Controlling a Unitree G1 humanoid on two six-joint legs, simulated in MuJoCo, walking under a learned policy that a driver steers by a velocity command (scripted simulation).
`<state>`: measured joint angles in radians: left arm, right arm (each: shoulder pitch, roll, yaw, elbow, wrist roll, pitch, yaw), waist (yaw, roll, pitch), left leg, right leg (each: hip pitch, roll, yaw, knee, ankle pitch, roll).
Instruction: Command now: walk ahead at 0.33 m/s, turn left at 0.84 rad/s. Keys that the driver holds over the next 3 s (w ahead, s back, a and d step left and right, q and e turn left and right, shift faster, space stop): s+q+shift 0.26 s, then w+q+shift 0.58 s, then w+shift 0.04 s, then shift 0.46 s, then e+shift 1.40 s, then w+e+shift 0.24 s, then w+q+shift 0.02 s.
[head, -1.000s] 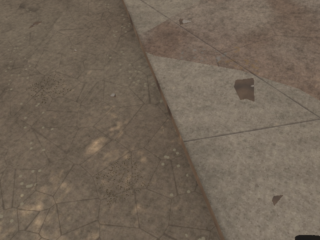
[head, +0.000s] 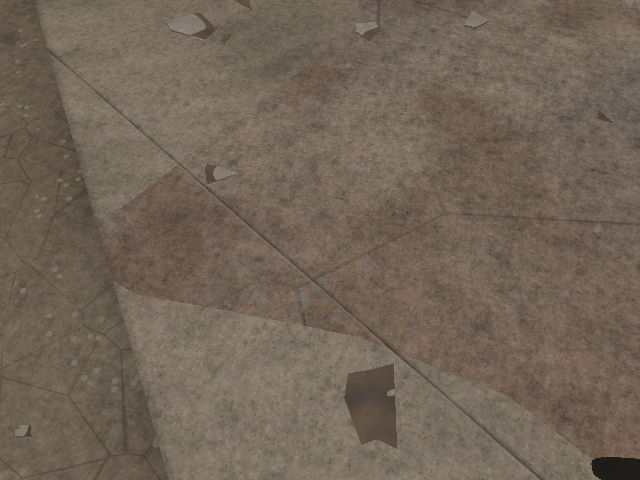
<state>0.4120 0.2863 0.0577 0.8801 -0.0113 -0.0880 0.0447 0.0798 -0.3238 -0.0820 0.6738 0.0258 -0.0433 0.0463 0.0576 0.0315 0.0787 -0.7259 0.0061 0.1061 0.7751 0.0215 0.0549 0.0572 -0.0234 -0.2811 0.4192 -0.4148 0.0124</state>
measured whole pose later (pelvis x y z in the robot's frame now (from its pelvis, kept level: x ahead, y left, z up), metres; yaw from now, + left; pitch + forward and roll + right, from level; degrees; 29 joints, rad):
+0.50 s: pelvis +0.24 -0.06 +0.01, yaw +29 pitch +1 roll -2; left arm 0.06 0.29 0.05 0.64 -0.03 -0.04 0.02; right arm 0.22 -0.33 -0.08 0.57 0.03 0.05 -0.04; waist -0.03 -0.02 0.01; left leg -0.34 -0.23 -0.39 0.58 -0.24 0.06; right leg -0.35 0.08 0.18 0.53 -0.24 0.08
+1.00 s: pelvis +0.42 +0.10 -0.02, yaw +56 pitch +4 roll +0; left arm 0.58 0.26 0.02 0.91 0.02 -0.07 0.02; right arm 0.00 -0.31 -0.02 0.56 -0.03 0.00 0.10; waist 0.12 0.05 0.03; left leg -0.63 -0.03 0.09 0.68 -0.16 0.12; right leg 0.22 -0.07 -0.24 0.29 -0.48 0.06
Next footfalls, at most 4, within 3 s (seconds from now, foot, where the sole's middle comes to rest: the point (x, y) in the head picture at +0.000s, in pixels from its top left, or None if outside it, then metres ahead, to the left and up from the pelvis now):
0.06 left None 0.28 0.03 -0.77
0.52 right None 0.38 -0.14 -0.76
1.02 left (211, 463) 0.45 0.29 -0.76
1.46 right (184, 329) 0.75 0.40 -0.76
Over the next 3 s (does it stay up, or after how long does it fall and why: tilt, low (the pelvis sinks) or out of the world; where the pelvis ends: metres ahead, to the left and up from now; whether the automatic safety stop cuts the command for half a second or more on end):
stays up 0.59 0.35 0.01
